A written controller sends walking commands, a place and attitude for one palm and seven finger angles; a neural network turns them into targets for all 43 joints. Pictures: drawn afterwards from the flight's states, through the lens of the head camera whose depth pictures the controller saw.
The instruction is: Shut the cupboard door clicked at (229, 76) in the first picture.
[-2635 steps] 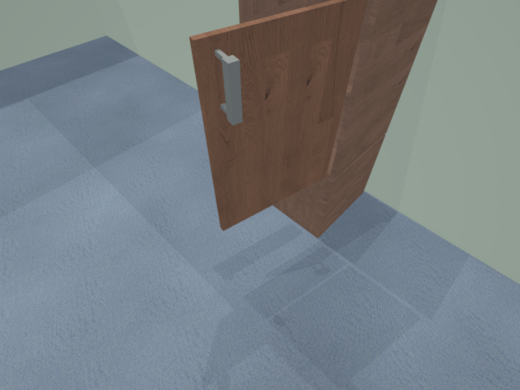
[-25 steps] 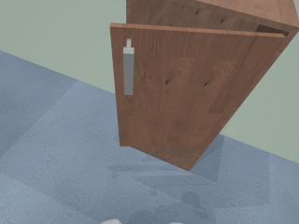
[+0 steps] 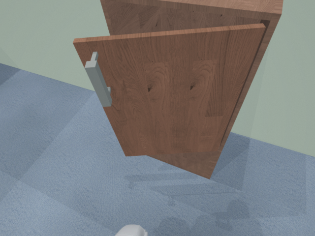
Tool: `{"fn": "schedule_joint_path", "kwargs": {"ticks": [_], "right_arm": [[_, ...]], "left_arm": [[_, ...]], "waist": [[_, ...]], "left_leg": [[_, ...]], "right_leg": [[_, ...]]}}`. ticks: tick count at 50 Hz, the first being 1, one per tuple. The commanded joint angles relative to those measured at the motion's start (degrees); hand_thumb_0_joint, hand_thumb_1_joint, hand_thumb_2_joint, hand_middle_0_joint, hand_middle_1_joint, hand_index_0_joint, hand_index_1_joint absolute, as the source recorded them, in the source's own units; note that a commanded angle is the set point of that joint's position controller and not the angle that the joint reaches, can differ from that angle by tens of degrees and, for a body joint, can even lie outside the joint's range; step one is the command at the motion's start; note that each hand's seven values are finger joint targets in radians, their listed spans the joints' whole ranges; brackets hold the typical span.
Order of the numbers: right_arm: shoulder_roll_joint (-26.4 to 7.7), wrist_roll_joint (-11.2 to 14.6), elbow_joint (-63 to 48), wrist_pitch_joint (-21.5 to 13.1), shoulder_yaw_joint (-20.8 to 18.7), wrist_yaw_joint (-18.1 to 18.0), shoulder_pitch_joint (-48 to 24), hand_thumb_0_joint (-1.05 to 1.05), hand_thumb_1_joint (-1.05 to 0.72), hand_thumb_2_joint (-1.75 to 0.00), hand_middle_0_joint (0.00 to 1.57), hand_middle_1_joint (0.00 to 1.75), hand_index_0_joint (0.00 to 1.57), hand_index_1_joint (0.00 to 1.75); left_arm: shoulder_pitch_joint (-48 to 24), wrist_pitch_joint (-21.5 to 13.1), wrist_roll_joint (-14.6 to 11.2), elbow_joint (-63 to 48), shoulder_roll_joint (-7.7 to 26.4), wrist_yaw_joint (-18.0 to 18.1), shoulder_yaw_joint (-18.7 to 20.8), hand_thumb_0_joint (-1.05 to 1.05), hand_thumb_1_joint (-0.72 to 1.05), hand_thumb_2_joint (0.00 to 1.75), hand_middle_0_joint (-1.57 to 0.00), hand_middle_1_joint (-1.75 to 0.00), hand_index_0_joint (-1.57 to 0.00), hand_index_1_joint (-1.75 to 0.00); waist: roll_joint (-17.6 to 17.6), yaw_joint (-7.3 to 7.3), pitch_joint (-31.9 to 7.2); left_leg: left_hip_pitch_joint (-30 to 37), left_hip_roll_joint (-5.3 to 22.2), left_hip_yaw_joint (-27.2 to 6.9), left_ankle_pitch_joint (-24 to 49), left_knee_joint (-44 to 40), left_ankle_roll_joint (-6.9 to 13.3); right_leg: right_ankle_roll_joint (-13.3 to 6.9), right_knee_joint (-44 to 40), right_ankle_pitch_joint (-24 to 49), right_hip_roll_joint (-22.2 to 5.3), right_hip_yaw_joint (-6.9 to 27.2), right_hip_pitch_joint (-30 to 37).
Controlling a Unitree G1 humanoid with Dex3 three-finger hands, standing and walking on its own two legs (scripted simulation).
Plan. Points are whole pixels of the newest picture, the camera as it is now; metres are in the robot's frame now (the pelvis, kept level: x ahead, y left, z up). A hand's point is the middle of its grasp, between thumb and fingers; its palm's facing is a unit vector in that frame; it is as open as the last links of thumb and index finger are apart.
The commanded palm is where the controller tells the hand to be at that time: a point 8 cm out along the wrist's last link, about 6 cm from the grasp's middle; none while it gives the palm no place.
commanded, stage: come to a stop and stand still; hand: left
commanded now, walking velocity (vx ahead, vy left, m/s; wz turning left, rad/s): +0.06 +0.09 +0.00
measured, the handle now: (101, 80) +0.45 +0.17 +0.15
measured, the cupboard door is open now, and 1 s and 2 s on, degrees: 26 26 26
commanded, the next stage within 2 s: look again from close up in 0.80 s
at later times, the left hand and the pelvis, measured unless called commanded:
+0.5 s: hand out of the picture -0.04 +0.25 -0.19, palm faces +0.06 -0.98 -0.19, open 7.4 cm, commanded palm none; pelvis -0.04 +0.07 -0.01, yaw +0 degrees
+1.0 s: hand out of the picture -0.02 +0.26 -0.18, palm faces -0.01 -0.98 -0.20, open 7.4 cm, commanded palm none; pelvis -0.04 +0.08 +0.00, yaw +1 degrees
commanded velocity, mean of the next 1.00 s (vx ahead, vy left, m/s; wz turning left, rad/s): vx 0.01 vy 0.01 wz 0.00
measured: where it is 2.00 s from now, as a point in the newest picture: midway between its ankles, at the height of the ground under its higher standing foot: outside the picture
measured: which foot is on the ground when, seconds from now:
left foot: up 0.00-0.24, down 0.26-1.00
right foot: down 0.00-1.00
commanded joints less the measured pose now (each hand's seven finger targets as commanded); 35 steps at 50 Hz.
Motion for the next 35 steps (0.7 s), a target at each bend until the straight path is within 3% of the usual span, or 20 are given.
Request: {"fn": "schedule_joint_path", "kwargs": {"ticks": [1,6,8,10,11,12,13,14,15,17,18,20,21,23,24,26,27,30,35], "right_arm": [[-2.14,0.13,-4.15,-1.18,-0.15,0.23,-0.38,0.0,-0.9,-0.9,0.2,0.3,0.2,0.3],[-1.15,0.77,-4.67,-2.21,0.61,0.25,-1.39,0.0,-0.9,-0.9,0.2,0.3,0.2,0.3],[-0.75,0.91,-3.65,-2.54,0.73,0.15,1.65,0.0,-0.9,-0.9,0.2,0.3,0.2,0.3],[-1.07,0.9,-1.44,-3.29,0.77,-0.12,6.5,0.0,-0.9,-0.9,0.2,0.3,0.2,0.3],[-3.42,0.85,-1.07,-3.94,0.7,-0.32,8.14,0.0,-0.9,-0.9,0.2,0.3,0.2,0.3],[-7.0,0.25,-1.65,-4.29,0.08,-0.56,7.15,0.0,-0.9,-0.9,0.2,0.3,0.2,0.3],[-9.07,-0.16,-2.41,-3.84,-0.01,-0.95,5.2,0.0,-0.9,-0.9,0.2,0.3,0.2,0.3],[-8.05,-0.59,-3.03,-3.55,0.61,-1.06,2.45,0.0,-0.9,-0.9,0.2,0.3,0.2,0.3],[-6.64,-0.56,-3.15,-3.89,0.95,-1.17,0.17,0.0,-0.9,-0.9,0.2,0.3,0.2,0.3],[-5.19,-0.37,-2.56,-4.05,1.55,-1.6,-0.54,0.0,-0.9,-0.9,0.2,0.3,0.2,0.3],[-4.54,-0.23,-2.2,-4.08,1.8,-1.8,-0.3,0.0,-0.9,-0.9,0.2,0.3,0.2,0.3],[-3.81,0.29,-1.44,-4.38,2.08,-2.0,0.41,0.0,-0.9,-0.9,0.2,0.3,0.2,0.3],[-3.43,0.5,-1.09,-4.63,2.2,-2.08,1.26,0.0,-0.9,-0.9,0.2,0.3,0.2,0.3],[-1.22,1.07,-0.12,-5.02,2.36,-1.87,3.46,0.0,-0.9,-0.9,0.2,0.3,0.2,0.3],[-0.7,1.16,0.39,-5.11,2.39,-1.68,4.85,0.0,-0.9,-0.9,0.2,0.3,0.2,0.3],[-0.77,0.88,1.82,-5.03,2.31,-1.7,6.13,0.0,-0.9,-0.9,0.2,0.3,0.2,0.3],[-1.19,0.83,2.41,-5.16,2.4,-1.66,6.66,0.0,-0.9,-0.9,0.2,0.3,0.2,0.3],[-1.23,0.81,4.02,-5.54,2.6,-1.59,7.62,0.0,-0.9,-0.9,0.2,0.3,0.2,0.3],[-0.54,0.67,5.66,-5.9,3.06,-1.87,8.53,0.0,-0.9,-0.9,0.2,0.3,0.2,0.3]], "left_arm": [[6.3,-1.34,0.18,-1.78,12.89,1.31,3.14,0.0,0.9,0.9,-0.2,-0.3,-0.2,-0.3],[6.74,-0.96,1.0,-1.29,13.98,0.89,3.27,0.0,0.9,0.9,-0.2,-0.3,-0.2,-0.3],[4.56,-0.71,0.93,-1.42,14.47,0.59,3.27,0.0,0.9,0.9,-0.2,-0.3,-0.2,-0.3],[1.72,-0.28,0.28,-1.47,13.2,0.39,2.99,0.0,0.9,0.9,-0.2,-0.3,-0.2,-0.3],[1.7,0.09,-0.3,-1.84,11.39,0.27,2.35,0.0,0.9,0.9,-0.2,-0.3,-0.2,-0.3],[3.29,0.57,-0.68,-2.03,8.26,0.07,1.77,0.0,0.9,0.9,-0.2,-0.3,-0.2,-0.3],[3.14,1.05,-0.62,-1.91,6.7,0.13,1.42,0.0,0.9,0.9,-0.2,-0.3,-0.2,-0.3],[2.53,1.22,-0.32,-1.75,6.58,0.0,1.36,0.0,0.9,0.9,-0.2,-0.3,-0.2,-0.3],[3.23,1.53,0.13,-0.99,6.16,-0.35,1.24,0.0,0.9,0.9,-0.2,-0.3,-0.2,-0.3],[3.14,1.82,0.23,0.76,6.75,-0.75,1.04,0.0,0.9,0.9,-0.2,-0.3,-0.2,-0.3],[4.0,1.58,0.03,1.36,6.67,-0.82,0.88,0.0,0.9,0.9,-0.2,-0.3,-0.2,-0.3],[6.32,0.85,-0.15,2.77,6.62,-0.9,0.52,0.0,0.9,0.9,-0.2,-0.3,-0.2,-0.3],[7.13,0.29,-0.25,3.38,6.56,-0.79,0.31,0.0,0.9,0.9,-0.2,-0.3,-0.2,-0.3],[6.89,-0.72,-0.35,4.35,7.84,-0.4,0.01,0.0,0.9,0.9,-0.2,-0.3,-0.2,-0.3],[5.83,-0.89,-0.51,4.22,8.37,-0.38,-0.15,0.0,0.9,0.9,-0.2,-0.3,-0.2,-0.3],[4.47,-1.26,-0.53,4.91,7.08,-0.31,-0.33,0.0,0.9,0.9,-0.2,-0.3,-0.2,-0.3],[4.37,-1.33,-0.65,5.06,6.49,-0.26,-0.63,0.0,0.9,0.9,-0.2,-0.3,-0.2,-0.3],[4.1,-1.09,-0.59,5.27,6.1,-0.15,-0.5,0.0,0.9,0.9,-0.2,-0.3,-0.2,-0.3],[5.61,-0.78,-0.59,6.72,5.51,0.0,-0.48,0.0,0.9,0.9,-0.2,-0.3,-0.2,-0.3]], "waist": [[-10.86,2.96,-8.84],[-14.36,3.59,-7.97],[-15.54,1.82,-7.38],[-14.11,-0.67,-7.56],[-6.68,-1.22,-8.2],[5.8,-0.5,-7.44],[11.49,-0.34,-4.9],[7.04,0.55,-0.88],[6.89,1.65,1.01],[11.93,1.58,3.15],[11.67,1.74,2.78],[7.51,2.56,0.75],[4.84,2.69,-0.82],[0.7,1.01,-1.65],[1.26,0.11,-2.26],[-7.36,-0.38,-2.61],[-8.09,-0.49,-2.73],[-5.36,-0.21,-2.03],[-0.3,0.49,-0.89]], "left_leg": [[-5.41,1.87,-2.03,0.93,-2.7,-0.49],[2.07,1.23,1.26,-2.87,-19.18,0.35],[8.24,0.57,2.54,0.9,-27.58,0.93],[19.94,0.41,3.4,12.12,-40.57,1.44],[24.51,3.85,0.8,14.0,-43.13,2.21],[23.11,12.79,-10.03,15.88,-45.49,5.26],[15.23,18.48,-13.87,13.34,-49.61,9.4],[7.16,18.13,-12.23,5.93,-51.41,11.1],[4.68,16.02,-10.88,2.75,-52.39,10.83],[4.91,13.19,-8.28,8.0,-51.97,9.88],[5.95,12.5,-7.02,11.28,-50.91,9.83],[9.65,11.28,-5.46,17.46,-47.6,9.67],[11.39,9.68,-4.9,20.08,-45.13,8.58],[13.49,6.25,-2.62,17.25,-42.65,5.84],[14.81,5.85,-2.79,14.62,-43.78,5.3],[16.75,6.35,-2.52,16.43,-43.71,4.83],[17.79,6.45,-2.56,15.63,-44.33,4.84],[16.9,6.99,-3.1,13.63,-46.74,5.06],[15.23,7.26,-3.47,13.81,-48.61,5.01]], "right_leg": [[-8.51,-6.51,35.25,-14.63,11.45,14.76],[-9.45,-7.64,28.98,-14.13,12.1,11.99],[-8.01,-7.63,22.18,-12.63,10.93,7.26],[-4.0,-4.59,12.66,-8.84,7.98,-0.18],[-1.79,-1.65,4.81,-5.62,5.39,-4.26],[0.81,2.89,-5.72,-0.46,1.51,-7.82],[2.03,7.51,-13.23,0.93,-1.6,-5.26],[1.46,10.88,-12.74,1.02,-0.44,-2.01],[1.29,11.49,-10.97,0.96,-0.98,-1.34],[1.1,11.9,-7.22,1.14,0.02,-0.65],[0.97,10.76,-6.44,1.32,0.2,-0.15],[0.87,3.54,-2.4,1.54,0.17,2.56],[0.74,-2.61,2.76,1.52,1.7,4.4],[-0.65,-8.56,9.6,-1.96,6.42,5.01],[-1.07,-9.25,7.52,-2.93,6.79,4.39],[-0.91,-9.16,8.43,-1.98,6.26,3.92],[-0.78,-9.78,6.38,-1.91,5.97,3.41],[-0.4,-9.91,3.88,-1.15,4.9,4.32],[-0.39,-8.96,5.97,-1.04,4.14,6.0]]}}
